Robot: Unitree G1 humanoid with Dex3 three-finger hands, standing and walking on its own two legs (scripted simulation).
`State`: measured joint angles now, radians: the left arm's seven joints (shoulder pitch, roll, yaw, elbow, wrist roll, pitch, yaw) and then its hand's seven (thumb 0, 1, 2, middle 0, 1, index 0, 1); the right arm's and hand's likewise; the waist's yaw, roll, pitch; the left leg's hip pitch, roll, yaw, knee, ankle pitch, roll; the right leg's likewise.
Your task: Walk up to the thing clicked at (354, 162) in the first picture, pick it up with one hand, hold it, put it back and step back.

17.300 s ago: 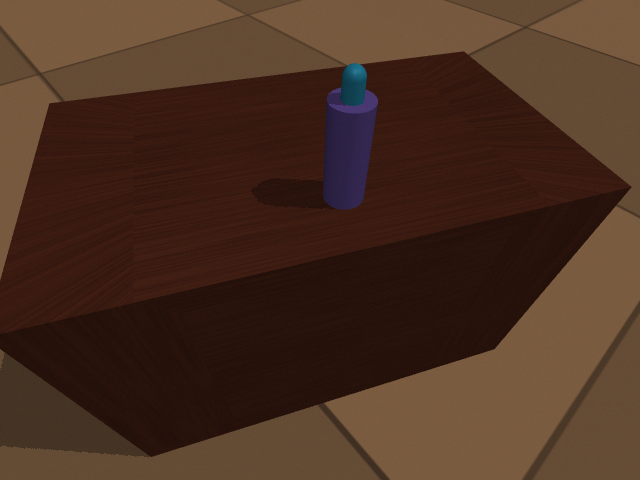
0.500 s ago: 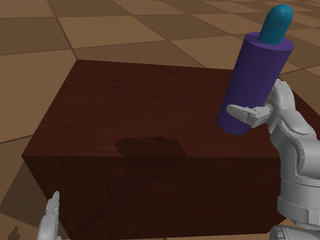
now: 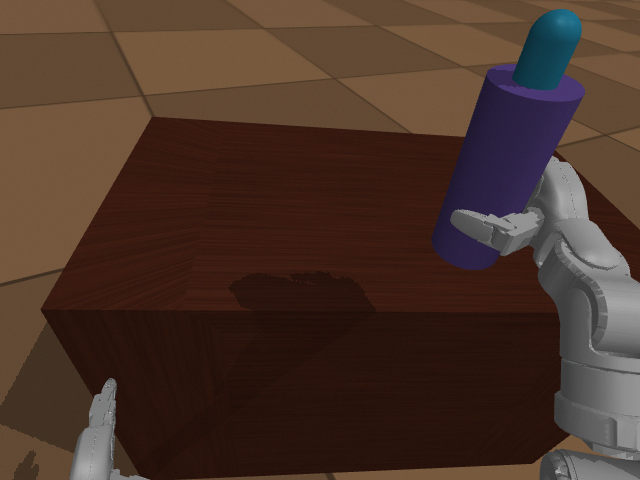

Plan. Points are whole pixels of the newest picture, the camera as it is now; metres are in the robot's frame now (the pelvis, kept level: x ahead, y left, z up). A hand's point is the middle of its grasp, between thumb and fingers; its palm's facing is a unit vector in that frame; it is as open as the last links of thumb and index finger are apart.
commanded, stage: hold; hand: right
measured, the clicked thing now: (502, 155) +0.33 -0.16 +0.30
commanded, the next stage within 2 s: crouch in 0.46 s
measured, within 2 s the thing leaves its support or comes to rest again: neither
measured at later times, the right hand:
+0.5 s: hand (485, 193) +0.33 -0.16 +0.25, palm faces +0.09 +0.99 -0.07, open 10.9 cm
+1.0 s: hand (455, 206) +0.40 -0.17 +0.19, palm faces +0.13 +0.99 -0.04, open 10.9 cm
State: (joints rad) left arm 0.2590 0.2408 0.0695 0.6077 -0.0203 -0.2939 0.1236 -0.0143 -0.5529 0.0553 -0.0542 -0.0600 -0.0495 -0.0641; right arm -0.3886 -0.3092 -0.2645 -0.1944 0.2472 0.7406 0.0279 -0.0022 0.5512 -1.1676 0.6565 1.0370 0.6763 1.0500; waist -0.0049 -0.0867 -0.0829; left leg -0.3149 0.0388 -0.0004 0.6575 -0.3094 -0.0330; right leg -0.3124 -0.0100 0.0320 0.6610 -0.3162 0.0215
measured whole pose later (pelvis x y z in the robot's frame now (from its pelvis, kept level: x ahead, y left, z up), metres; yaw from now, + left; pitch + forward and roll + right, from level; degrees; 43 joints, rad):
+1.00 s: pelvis -0.01 +0.01 +0.00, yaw +1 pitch +1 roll +0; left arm 0.27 0.25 0.06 0.58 -0.01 -0.33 0.12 -0.01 -0.53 0.04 -0.05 -0.05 -0.06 -0.05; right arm -0.56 -0.32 -0.27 0.28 0.17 0.53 0.02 0.00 0.53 -1.15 0.65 1.03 0.67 1.04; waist 0.04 -0.05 -0.06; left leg -0.40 0.03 -0.01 0.69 -0.31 -0.02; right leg -0.38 -0.02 0.03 0.68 -0.31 0.03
